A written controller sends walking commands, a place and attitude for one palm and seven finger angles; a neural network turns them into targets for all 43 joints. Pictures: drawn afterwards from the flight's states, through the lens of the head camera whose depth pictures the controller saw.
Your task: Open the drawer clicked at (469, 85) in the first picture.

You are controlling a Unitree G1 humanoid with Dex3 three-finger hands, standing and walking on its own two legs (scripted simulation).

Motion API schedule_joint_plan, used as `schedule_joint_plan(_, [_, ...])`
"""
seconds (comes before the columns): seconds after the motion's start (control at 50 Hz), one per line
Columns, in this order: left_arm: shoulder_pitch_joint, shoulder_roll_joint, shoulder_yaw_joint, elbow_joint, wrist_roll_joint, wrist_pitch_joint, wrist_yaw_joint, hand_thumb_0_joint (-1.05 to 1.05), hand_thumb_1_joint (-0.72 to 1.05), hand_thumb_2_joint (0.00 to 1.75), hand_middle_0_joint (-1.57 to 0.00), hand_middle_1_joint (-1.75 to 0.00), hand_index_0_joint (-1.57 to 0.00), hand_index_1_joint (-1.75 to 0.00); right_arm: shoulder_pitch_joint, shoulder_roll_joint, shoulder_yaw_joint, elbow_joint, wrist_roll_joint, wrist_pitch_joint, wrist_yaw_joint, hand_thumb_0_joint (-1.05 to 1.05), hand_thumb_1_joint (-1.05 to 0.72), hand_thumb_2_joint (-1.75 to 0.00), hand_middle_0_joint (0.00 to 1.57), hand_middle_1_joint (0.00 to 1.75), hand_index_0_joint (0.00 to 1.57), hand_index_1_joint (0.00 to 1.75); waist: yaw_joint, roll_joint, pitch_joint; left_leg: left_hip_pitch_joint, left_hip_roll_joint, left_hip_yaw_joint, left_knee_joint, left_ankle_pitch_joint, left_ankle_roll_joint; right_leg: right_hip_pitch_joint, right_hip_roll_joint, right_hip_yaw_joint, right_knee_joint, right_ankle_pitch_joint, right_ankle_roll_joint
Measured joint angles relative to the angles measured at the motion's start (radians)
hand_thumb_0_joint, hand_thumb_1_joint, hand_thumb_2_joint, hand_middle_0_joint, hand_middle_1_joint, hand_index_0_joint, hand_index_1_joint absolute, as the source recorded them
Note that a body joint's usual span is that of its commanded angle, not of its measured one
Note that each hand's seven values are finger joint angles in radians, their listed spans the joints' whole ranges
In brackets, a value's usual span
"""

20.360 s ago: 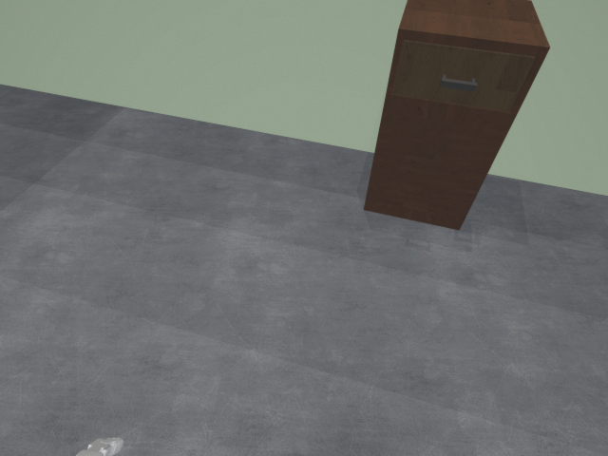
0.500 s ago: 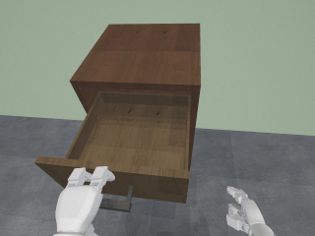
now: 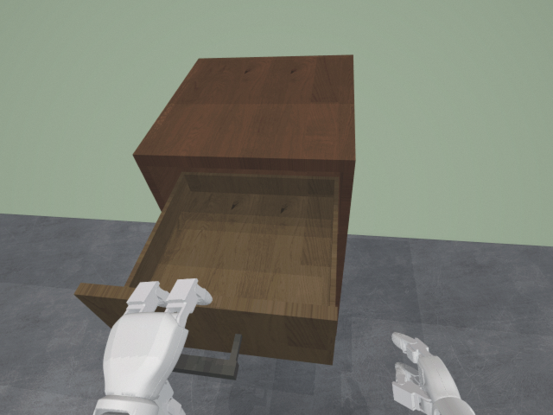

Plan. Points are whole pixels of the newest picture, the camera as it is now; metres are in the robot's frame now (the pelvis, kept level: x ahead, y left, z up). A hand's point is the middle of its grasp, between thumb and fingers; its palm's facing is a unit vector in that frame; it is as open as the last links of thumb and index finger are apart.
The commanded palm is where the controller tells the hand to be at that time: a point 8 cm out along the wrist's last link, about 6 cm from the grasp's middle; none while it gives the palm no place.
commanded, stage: lift the hand off the handle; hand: left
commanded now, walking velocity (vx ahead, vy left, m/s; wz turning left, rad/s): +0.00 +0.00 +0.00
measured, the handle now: (205, 351) +0.22 +0.16 -0.05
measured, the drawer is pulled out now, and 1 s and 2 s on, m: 0.29 0.29 0.29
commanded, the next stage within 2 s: draw the hand back to the body in 0.56 s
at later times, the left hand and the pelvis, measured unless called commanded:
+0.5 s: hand (164, 339) +0.18 +0.16 +0.09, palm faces +0.13 -0.21 -0.97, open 13.9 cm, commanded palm +0.14 +0.16 +0.15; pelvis +0.01 +0.00 +0.01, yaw -1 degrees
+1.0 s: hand (138, 334) +0.18 +0.19 +0.11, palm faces +0.11 -0.18 -0.98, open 13.9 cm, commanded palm +0.14 +0.19 +0.17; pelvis +0.01 +0.00 +0.02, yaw +0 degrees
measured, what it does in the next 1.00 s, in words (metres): stands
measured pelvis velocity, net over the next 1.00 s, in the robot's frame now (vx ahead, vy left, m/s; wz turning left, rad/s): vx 0.01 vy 0.00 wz -0.01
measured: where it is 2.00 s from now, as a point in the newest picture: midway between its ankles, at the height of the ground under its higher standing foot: outside the picture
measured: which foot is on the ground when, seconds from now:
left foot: down 0.00-1.00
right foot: down 0.00-1.00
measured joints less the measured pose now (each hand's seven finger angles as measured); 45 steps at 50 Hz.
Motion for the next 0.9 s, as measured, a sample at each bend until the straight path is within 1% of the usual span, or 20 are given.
schedule_joint_plan(0.08, [-0.004,0.011,0.011,-0.009,-0.004,0.006,-0.015,0.0,-0.5,0.3,-0.33,-1.2,-0.32,-1.2,-0.006,0.0,0.003,0.003,0.004,0.0,-0.001,0.01,-0.91,-0.9,0.2,0.3,0.2,0.3,0.001,0.001,0.009,0.025,0.003,-0.002,-0.023,0.009,-0.002,0.025,0.003,-0.001,-0.025,0.01,-0.002])
schedule_joint_plan(0.18, [-0.01,0.019,0.022,-0.024,-0.021,0.018,-0.043,0.0,-0.5,0.3,-0.33,-1.2,-0.32,-1.2,-0.012,-0.007,0.002,0.006,0.007,0.0,-0.006,0.01,-0.91,-0.9,0.2,0.3,0.2,0.3,0.005,0.002,0.017,0.053,0.006,-0.005,-0.053,0.022,-0.004,0.055,0.004,-0.003,-0.056,0.022,-0.003])
schedule_joint_plan(0.28, [-0.007,0.02,0.017,-0.057,-0.027,0.021,-0.068,0.0,-0.5,0.3,-0.32,-1.2,-0.32,-1.2,-0.013,-0.016,-0.001,0.002,0.007,-0.001,-0.004,0.01,-0.91,-0.9,0.2,0.3,0.2,0.3,0.01,0.004,0.019,0.072,0.008,-0.005,-0.075,0.029,-0.004,0.075,0.006,-0.002,-0.08,0.031,-0.004])
schedule_joint_plan(0.38, [0.021,0.024,0.012,-0.103,-0.026,0.016,-0.074,0.0,-0.5,0.3,-0.32,-1.2,-0.32,-1.2,-0.012,-0.019,0.001,-0.009,0.009,0.001,0.005,0.01,-0.91,-0.9,0.2,0.3,0.2,0.3,0.014,0.007,0.017,0.086,0.013,0.003,-0.086,0.029,-0.005,0.085,0.011,0.006,-0.09,0.034,-0.004])
schedule_joint_plan(0.44, [0.036,0.032,0.015,-0.125,-0.025,0.02,-0.074,0.0,-0.5,0.3,-0.32,-1.2,-0.32,-1.2,-0.011,-0.019,0.003,-0.015,0.01,0.003,0.011,0.01,-0.91,-0.9,0.2,0.3,0.2,0.3,0.017,0.009,0.015,0.092,0.014,0.006,-0.09,0.029,-0.005,0.09,0.014,0.009,-0.093,0.035,-0.004])
schedule_joint_plan(0.5, [0.05,0.036,0.02,-0.146,-0.033,0.028,-0.077,0.0,-0.5,0.3,-0.32,-1.2,-0.32,-1.2,-0.01,-0.02,0.005,-0.017,0.014,0.005,0.015,0.01,-0.91,-0.9,0.2,0.3,0.2,0.3,0.018,0.013,0.014,0.098,0.015,0.006,-0.094,0.03,-0.005,0.097,0.014,0.009,-0.098,0.036,-0.004])
schedule_joint_plan(0.6, [0.059,0.03,0.018,-0.152,-0.041,0.036,-0.09,0.0,-0.5,0.3,-0.32,-1.2,-0.32,-1.2,-0.009,-0.02,0.009,-0.018,0.017,0.008,0.018,0.01,-0.91,-0.9,0.2,0.3,0.2,0.3,0.021,0.017,0.017,0.107,0.013,0.004,-0.101,0.035,-0.004,0.105,0.012,0.008,-0.104,0.039,-0.003])
schedule_joint_plan(0.7, [0.045,0.034,0.009,-0.136,-0.032,0.026,-0.099,0.0,-0.5,0.3,-0.32,-1.2,-0.32,-1.2,-0.006,-0.018,0.014,-0.019,0.015,0.009,0.013,0.01,-0.91,-0.9,0.2,0.3,0.2,0.3,0.027,0.016,0.023,0.11,0.013,0.002,-0.106,0.04,-0.005,0.11,0.011,0.006,-0.11,0.044,-0.004])
schedule_joint_plan(0.78, [0.026,0.054,0.033,-0.123,-0.033,0.015,-0.097,0.0,-0.5,0.3,-0.32,-1.2,-0.32,-1.2,-0.007,-0.016,0.016,-0.01,0.014,0.008,0.004,0.01,-0.91,-0.9,0.2,0.3,0.2,0.3,0.027,0.016,0.028,0.118,0.015,0.001,-0.113,0.043,-0.006,0.12,0.013,0.005,-0.12,0.049,-0.005])
schedule_joint_plan(0.84, [0.021,0.067,0.065,-0.124,-0.049,0.02,-0.1,0.0,-0.5,0.3,-0.33,-1.2,-0.32,-1.2,-0.008,-0.015,0.016,0.0,0.019,0.008,-0.001,0.01,-0.91,-0.9,0.2,0.3,0.2,0.3,0.022,0.017,0.029,0.13,0.015,-0.001,-0.126,0.049,-0.006,0.133,0.013,0.004,-0.133,0.055,-0.005])
schedule_joint_plan(0.9, [0.022,0.069,0.085,-0.134,-0.073,0.033,-0.116,0.0,-0.5,0.3,-0.32,-1.2,-0.32,-1.2,-0.009,-0.021,0.014,0.004,0.025,0.01,-0.006,0.02,-0.91,-0.9,0.2,0.3,0.2,0.3,0.016,0.022,0.032,0.145,0.013,-0.004,-0.143,0.057,-0.005,0.149,0.01,0.002,-0.151,0.061,-0.003])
